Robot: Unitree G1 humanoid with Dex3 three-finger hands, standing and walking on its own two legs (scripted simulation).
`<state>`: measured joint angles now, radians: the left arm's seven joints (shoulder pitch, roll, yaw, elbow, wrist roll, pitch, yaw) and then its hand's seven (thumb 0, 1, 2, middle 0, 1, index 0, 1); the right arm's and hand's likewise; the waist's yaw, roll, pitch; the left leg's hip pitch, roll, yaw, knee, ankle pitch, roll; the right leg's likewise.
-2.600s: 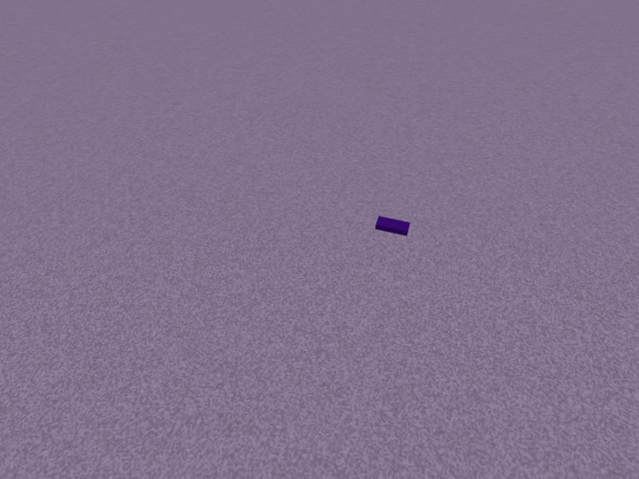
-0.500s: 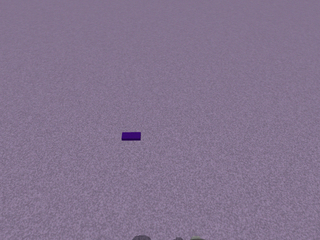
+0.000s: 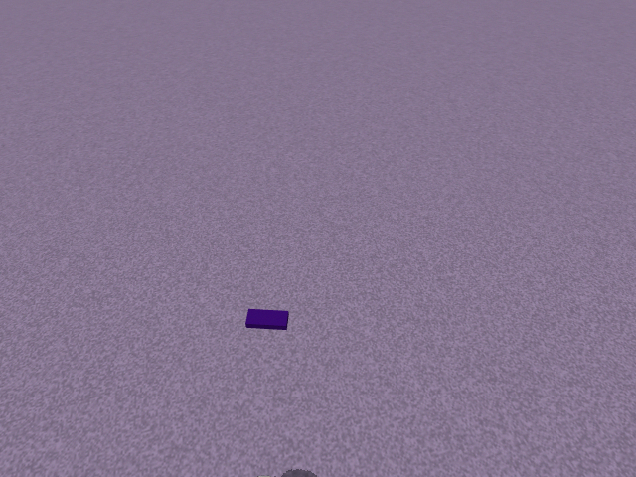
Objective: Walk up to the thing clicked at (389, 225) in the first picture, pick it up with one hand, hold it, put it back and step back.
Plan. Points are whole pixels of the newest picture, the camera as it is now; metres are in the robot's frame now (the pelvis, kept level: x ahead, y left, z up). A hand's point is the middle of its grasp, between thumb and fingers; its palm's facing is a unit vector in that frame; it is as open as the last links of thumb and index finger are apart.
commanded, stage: walk up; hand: left
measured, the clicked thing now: (267, 319) +0.78 +0.26 -0.75
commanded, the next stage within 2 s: none
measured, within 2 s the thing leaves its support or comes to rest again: neither
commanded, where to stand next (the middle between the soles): +0.44 -0.04 m, yaw +2 degrees
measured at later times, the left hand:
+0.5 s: hand (188, 398) +0.27 +0.24 -0.13, palm faces +0.00 -0.90 -0.43, open 7.4 cm
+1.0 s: hand (202, 354) +0.36 +0.25 -0.16, palm faces +0.03 -0.93 -0.37, open 7.4 cm
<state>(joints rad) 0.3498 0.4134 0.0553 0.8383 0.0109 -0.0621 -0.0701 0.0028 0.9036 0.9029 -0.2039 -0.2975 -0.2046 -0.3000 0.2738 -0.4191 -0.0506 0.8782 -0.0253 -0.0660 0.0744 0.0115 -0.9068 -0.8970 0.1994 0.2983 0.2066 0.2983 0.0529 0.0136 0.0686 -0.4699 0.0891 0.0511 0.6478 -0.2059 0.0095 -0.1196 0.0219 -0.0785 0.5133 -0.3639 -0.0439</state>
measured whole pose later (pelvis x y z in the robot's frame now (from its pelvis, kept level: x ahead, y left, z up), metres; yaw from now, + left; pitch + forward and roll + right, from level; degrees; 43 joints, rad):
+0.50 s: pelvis +0.19 -0.05 -0.02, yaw +1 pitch -3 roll +1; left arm 0.27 0.43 0.08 0.86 0.02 -0.08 -0.07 0.00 0.91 0.90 -0.20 -0.30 -0.20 -0.30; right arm 0.35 -0.45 -0.05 0.87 -0.01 -0.04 0.05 0.01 -0.90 -0.90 0.20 0.30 0.21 0.30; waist 0.00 0.04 0.06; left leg -0.28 0.08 -0.01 0.91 -0.48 0.04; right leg -0.39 -0.06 -0.06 0.70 -0.25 -0.01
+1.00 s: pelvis +0.35 -0.03 -0.01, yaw +3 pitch -3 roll +0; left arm 0.33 0.42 0.02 0.88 -0.01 -0.04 -0.01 0.01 0.91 0.90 -0.20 -0.30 -0.20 -0.30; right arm 0.22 -0.40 -0.05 0.82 0.00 -0.06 0.05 0.01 -0.91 -0.90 0.20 0.30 0.21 0.30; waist 0.03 -0.02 0.12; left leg -0.35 0.03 0.06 0.62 -0.22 0.03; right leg -0.37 -0.04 -0.02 1.06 -0.49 -0.04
